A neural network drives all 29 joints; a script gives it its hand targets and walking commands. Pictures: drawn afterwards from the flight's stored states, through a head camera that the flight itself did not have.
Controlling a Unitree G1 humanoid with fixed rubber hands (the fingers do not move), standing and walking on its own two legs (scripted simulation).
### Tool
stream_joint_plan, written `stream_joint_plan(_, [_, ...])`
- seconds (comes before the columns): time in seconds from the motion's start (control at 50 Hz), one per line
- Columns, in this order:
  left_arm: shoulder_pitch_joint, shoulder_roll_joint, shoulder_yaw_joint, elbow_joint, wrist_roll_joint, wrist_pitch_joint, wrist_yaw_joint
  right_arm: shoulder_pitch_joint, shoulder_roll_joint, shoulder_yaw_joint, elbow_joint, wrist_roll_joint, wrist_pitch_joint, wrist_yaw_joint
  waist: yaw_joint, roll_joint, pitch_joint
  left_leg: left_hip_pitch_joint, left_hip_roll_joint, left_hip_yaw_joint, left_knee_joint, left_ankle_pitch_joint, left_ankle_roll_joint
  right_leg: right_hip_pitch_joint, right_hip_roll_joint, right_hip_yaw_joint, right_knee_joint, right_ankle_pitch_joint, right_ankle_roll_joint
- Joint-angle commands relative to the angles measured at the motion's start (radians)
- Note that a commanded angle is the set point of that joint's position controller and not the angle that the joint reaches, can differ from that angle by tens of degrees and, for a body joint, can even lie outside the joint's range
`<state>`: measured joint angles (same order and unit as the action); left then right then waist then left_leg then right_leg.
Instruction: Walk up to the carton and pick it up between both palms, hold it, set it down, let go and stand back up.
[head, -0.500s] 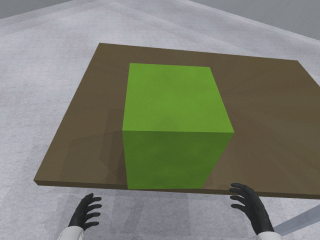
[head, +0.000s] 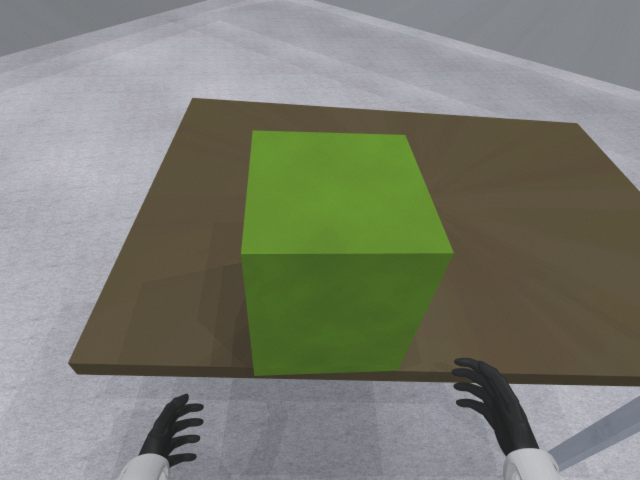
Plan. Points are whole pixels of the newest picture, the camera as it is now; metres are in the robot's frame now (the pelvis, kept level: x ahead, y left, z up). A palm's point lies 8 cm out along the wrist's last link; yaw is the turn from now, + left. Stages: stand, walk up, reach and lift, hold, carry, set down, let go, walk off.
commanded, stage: let go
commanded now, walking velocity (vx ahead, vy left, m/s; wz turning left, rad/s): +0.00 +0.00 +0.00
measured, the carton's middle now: (328, 256) +0.38 +0.01 +0.08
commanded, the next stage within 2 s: stand in 0.10 s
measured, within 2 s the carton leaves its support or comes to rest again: neither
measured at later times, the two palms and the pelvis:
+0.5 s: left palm out of the picture +0.10 +0.29 -0.09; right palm (519, 432) +0.20 -0.22 +0.00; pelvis -0.01 -0.01 -0.01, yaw -1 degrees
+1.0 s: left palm out of the picture +0.12 +0.29 -0.09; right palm (517, 433) +0.20 -0.22 +0.00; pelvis -0.01 +0.00 -0.01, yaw -1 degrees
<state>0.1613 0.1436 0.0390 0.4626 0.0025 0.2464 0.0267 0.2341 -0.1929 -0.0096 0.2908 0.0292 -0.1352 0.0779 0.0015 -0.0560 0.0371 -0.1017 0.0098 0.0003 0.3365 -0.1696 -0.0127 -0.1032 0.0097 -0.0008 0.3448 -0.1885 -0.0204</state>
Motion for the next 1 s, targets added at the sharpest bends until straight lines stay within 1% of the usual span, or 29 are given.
stream_joint_plan(0.0, [-0.103, 0.083, 0.0, -0.067, 0.086, -0.049, -0.015, -0.1, -0.09, -0.056, 0.365, -0.064, 0.186, -0.027, -0.03, 0.17, 0.163, 0.062, -0.001, 0.085, -0.077, -0.14, -0.021, -0.077, -0.021, -0.002, -0.085, -0.245, -0.018])
stream_joint_plan(0.08, [-0.1, 0.077, -0.007, -0.05, 0.086, -0.057, -0.014, -0.103, -0.09, -0.054, 0.375, -0.063, 0.184, -0.025, -0.03, 0.17, 0.164, 0.057, 0.0, 0.082, -0.079, -0.144, -0.02, -0.074, -0.021, -0.002, -0.082, -0.247, -0.017])
stream_joint_plan(0.1, [-0.017, 0.385, 0.114, -0.02, 0.035, -0.143, -0.01, -0.035, -0.3, -0.08, 0.176, -0.108, 0.129, -0.058, 0.039, 0.134, 0.106, -0.096, 0.056, -0.063, 0.032, -0.17, 0.043, -0.149, -0.064, 0.058, 0.008, -0.162, 0.004])
stream_joint_plan(0.14, [-0.007, 0.37, 0.116, 0.024, 0.035, -0.177, -0.017, -0.012, -0.305, -0.08, 0.136, -0.115, 0.101, -0.063, 0.03, 0.18, 0.161, -0.217, 0.07, -0.082, 0.005, -0.42, 0.059, -0.236, -0.065, 0.095, -0.002, -0.356, 0.009])
stream_joint_plan(0.16, [-0.016, 0.344, 0.106, 0.026, 0.04, -0.184, -0.028, 0.008, -0.312, -0.083, 0.131, -0.119, 0.095, -0.066, 0.024, 0.195, 0.164, -0.255, 0.086, -0.099, -0.025, -0.515, 0.064, -0.255, -0.056, 0.084, 0.026, -0.384, 0.006])
stream_joint_plan(0.18, [-0.013, 0.319, 0.097, 0.029, 0.045, -0.19, -0.038, 0.027, -0.325, -0.083, 0.134, -0.116, 0.088, -0.067, 0.023, 0.205, 0.165, -0.303, 0.107, -0.128, -0.07, -0.598, 0.074, -0.236, -0.031, 0.059, 0.084, -0.356, 0.0])
stream_joint_plan(0.2, [0.004, 0.301, 0.093, 0.039, 0.044, -0.197, -0.049, 0.01, -0.351, -0.084, 0.127, -0.114, 0.08, -0.063, 0.032, 0.251, 0.176, -0.371, 0.141, -0.168, -0.128, -0.66, 0.089, -0.189, 0.005, 0.022, 0.184, -0.277, 0.0])
stream_joint_plan(0.22, [0.03, 0.287, 0.094, 0.055, 0.042, -0.2, -0.058, -0.017, -0.363, -0.084, 0.112, -0.111, 0.072, -0.065, 0.048, 0.282, 0.152, -0.415, 0.177, -0.214, -0.152, -0.677, 0.119, -0.14, 0.02, 0.015, 0.308, -0.226, 0.004])
stream_joint_plan(0.24, [0.057, 0.289, 0.098, 0.073, 0.039, -0.201, -0.065, -0.051, -0.363, -0.082, 0.095, -0.107, 0.067, -0.066, 0.064, 0.283, 0.109, -0.421, 0.204, -0.234, -0.146, -0.668, 0.154, -0.111, 0.025, 0.008, 0.409, -0.211, 0.009])
stream_joint_plan(0.26, [0.084, 0.29, 0.1, 0.087, 0.036, -0.203, -0.071, -0.078, -0.363, -0.082, 0.082, -0.103, 0.066, -0.068, 0.077, 0.279, 0.068, -0.405, 0.212, -0.222, -0.119, -0.635, 0.166, -0.102, 0.016, 0.009, 0.434, -0.209, 0.01])
stream_joint_plan(0.28, [0.099, 0.292, 0.098, 0.098, 0.031, -0.208, -0.076, -0.096, -0.362, -0.079, 0.078, -0.097, 0.067, -0.07, 0.088, 0.265, 0.044, -0.374, 0.195, -0.187, -0.083, -0.592, 0.152, -0.102, -0.001, 0.008, 0.353, -0.207, 0.002])
stream_joint_plan(0.3, [0.099, 0.295, 0.093, 0.102, 0.03, -0.217, -0.08, -0.1, -0.352, -0.072, 0.08, -0.086, 0.068, -0.07, 0.093, 0.22, 0.042, -0.332, 0.155, -0.133, -0.031, -0.543, 0.115, -0.11, -0.011, 0.008, 0.216, -0.208, -0.012])
stream_joint_plan(0.32, [0.085, 0.309, 0.091, 0.099, 0.032, -0.23, -0.081, -0.084, -0.341, -0.066, 0.086, -0.077, 0.07, -0.07, 0.082, 0.155, 0.072, -0.284, 0.108, -0.087, 0.042, -0.478, 0.078, -0.153, -0.015, 0.024, 0.085, -0.18, -0.022])
stream_joint_plan(0.34, [0.071, 0.335, 0.098, 0.099, 0.037, -0.239, -0.078, -0.065, -0.34, -0.067, 0.081, -0.074, 0.07, -0.069, 0.056, 0.131, 0.08, -0.251, 0.072, -0.064, 0.123, -0.386, 0.058, -0.183, -0.044, 0.089, 0.041, -0.168, -0.039])
stream_joint_plan(0.36, [0.047, 0.372, 0.106, 0.094, 0.037, -0.245, -0.074, -0.049, -0.346, -0.063, 0.083, -0.07, 0.07, -0.064, 0.031, 0.126, 0.066, -0.218, 0.045, -0.047, 0.177, -0.3, 0.05, -0.219, -0.094, 0.171, 0.001, -0.223, -0.061])
stream_joint_plan(0.38, [0.036, 0.404, 0.114, 0.093, 0.037, -0.248, -0.068, -0.049, -0.346, -0.058, 0.086, -0.068, 0.07, -0.06, 0.021, 0.12, 0.054, -0.187, 0.028, -0.036, 0.228, -0.245, 0.048, -0.269, -0.139, 0.246, -0.045, -0.329, -0.084])
stream_joint_plan(0.42, [0.026, 0.445, 0.12, 0.096, 0.031, -0.25, -0.059, -0.03, -0.352, -0.055, 0.079, -0.074, 0.067, -0.059, 0.012, 0.126, 0.057, -0.165, 0.005, -0.027, 0.267, -0.273, 0.045, -0.37, -0.174, 0.305, -0.093, -0.562, -0.105])
stream_joint_plan(0.44, [0.001, 0.462, 0.122, 0.096, 0.031, -0.249, -0.059, -0.006, -0.346, -0.051, 0.087, -0.078, 0.067, -0.062, -0.003, 0.093, 0.099, -0.131, -0.004, -0.028, 0.293, -0.275, 0.049, -0.449, -0.172, 0.315, -0.101, -0.627, -0.116])
stream_joint_plan(0.48, [-0.009, 0.43, 0.106, 0.097, 0.032, -0.245, -0.065, 0.016, -0.353, -0.05, 0.101, -0.082, 0.061, -0.063, -0.018, 0.088, 0.129, -0.102, 0.02, -0.049, 0.197, -0.261, 0.054, -0.473, -0.114, 0.231, -0.054, -0.572, -0.092])
stream_joint_plan(0.5, [0.001, 0.412, 0.103, 0.097, 0.028, -0.246, -0.068, 0.009, -0.373, -0.054, 0.104, -0.081, 0.054, -0.064, -0.008, 0.102, 0.123, -0.116, 0.045, -0.08, 0.157, -0.28, 0.061, -0.443, -0.082, 0.187, 0.004, -0.494, -0.079])
stream_joint_plan(0.54, [0.034, 0.384, 0.1, 0.107, 0.019, -0.246, -0.075, -0.022, -0.399, -0.057, 0.1, -0.081, 0.043, -0.07, 0.017, 0.158, 0.096, -0.172, 0.113, -0.184, 0.064, -0.417, 0.095, -0.373, -0.032, 0.122, 0.118, -0.331, -0.054])
stream_joint_plan(0.56, [0.049, 0.374, 0.1, 0.111, 0.017, -0.246, -0.077, -0.034, -0.406, -0.055, 0.1, -0.081, 0.039, -0.073, 0.031, 0.193, 0.08, -0.196, 0.136, -0.206, 0.024, -0.454, 0.103, -0.319, -0.015, 0.09, 0.159, -0.252, -0.043])
stream_joint_plan(0.58, [0.063, 0.372, 0.101, 0.116, 0.017, -0.245, -0.077, -0.042, -0.409, -0.054, 0.098, -0.078, 0.037, -0.075, 0.041, 0.203, 0.073, -0.217, 0.144, -0.209, 0.008, -0.444, 0.107, -0.272, -0.008, 0.076, 0.172, -0.195, -0.038])
stream_joint_plan(0.62, [0.071, 0.38, 0.103, 0.121, 0.015, -0.247, -0.075, -0.063, -0.403, -0.05, 0.092, -0.073, 0.038, -0.077, 0.051, 0.221, 0.061, -0.225, 0.132, -0.177, 0.016, -0.398, 0.094, -0.225, -0.016, 0.076, 0.146, -0.158, -0.04])
stream_joint_plan(0.7, [0.043, 0.406, 0.106, 0.124, 0.016, -0.253, -0.069, -0.067, -0.388, -0.042, 0.098, -0.063, 0.043, -0.079, 0.031, 0.204, 0.044, -0.186, 0.083, -0.1, 0.078, -0.323, 0.063, -0.235, -0.054, 0.119, 0.075, -0.176, -0.061])
stream_joint_plan(0.74, [0.029, 0.412, 0.104, 0.123, 0.018, -0.254, -0.067, -0.067, -0.387, -0.039, 0.098, -0.063, 0.045, -0.078, 0.022, 0.214, 0.066, -0.185, 0.077, -0.094, 0.083, -0.343, 0.062, -0.271, -0.063, 0.133, 0.057, -0.245, -0.071])
stream_joint_plan(0.78, [0.027, 0.41, 0.102, 0.124, 0.016, -0.254, -0.068, -0.067, -0.389, -0.039, 0.102, -0.065, 0.045, -0.08, 0.018, 0.21, 0.07, -0.185, 0.082, -0.098, 0.073, -0.354, 0.065, -0.28, -0.058, 0.124, 0.064, -0.255, -0.068])
stream_joint_plan(0.86, [0.038, 0.398, 0.099, 0.133, 0.014, -0.256, -0.071, -0.069, -0.396, -0.042, 0.105, -0.066, 0.043, -0.084, 0.023, 0.2, 0.069, -0.206, 0.099, -0.118, 0.049, -0.378, 0.068, -0.257, -0.048, 0.101, 0.084, -0.226, -0.063])
stream_joint_plan(0.98, [0.029, 0.402, 0.101, 0.131, 0.013, -0.259, -0.069, -0.07, -0.389, -0.041, 0.113, -0.065, 0.047, -0.086, 0.014, 0.162, 0.066, -0.177, 0.084, -0.092, 0.089, -0.318, 0.058, -0.287, -0.071, 0.132, 0.057, -0.246, -0.071])
